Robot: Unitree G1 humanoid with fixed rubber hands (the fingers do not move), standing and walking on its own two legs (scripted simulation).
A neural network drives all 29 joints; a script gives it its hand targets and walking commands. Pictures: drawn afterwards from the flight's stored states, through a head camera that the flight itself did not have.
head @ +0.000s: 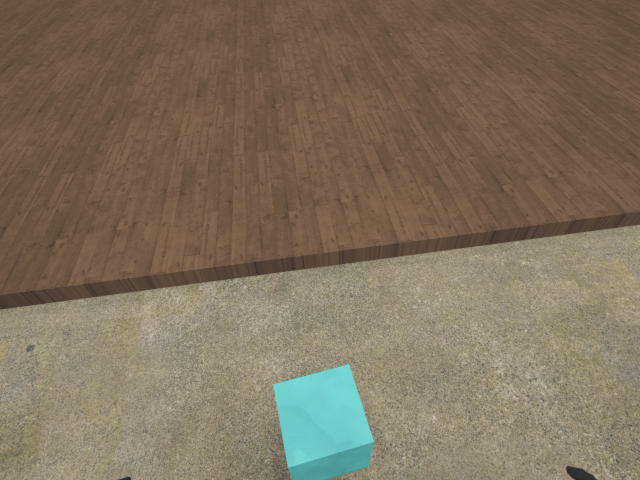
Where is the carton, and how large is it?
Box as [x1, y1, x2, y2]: [273, 364, 373, 479]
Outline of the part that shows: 348,364 273,384 287,465 292,479 329,479 367,467 373,440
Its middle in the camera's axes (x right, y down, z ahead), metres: +0.01 +0.53 +1.05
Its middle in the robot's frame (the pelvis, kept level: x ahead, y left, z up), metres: +0.39 +0.05 -0.66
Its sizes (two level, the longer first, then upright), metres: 0.210 0.200 0.250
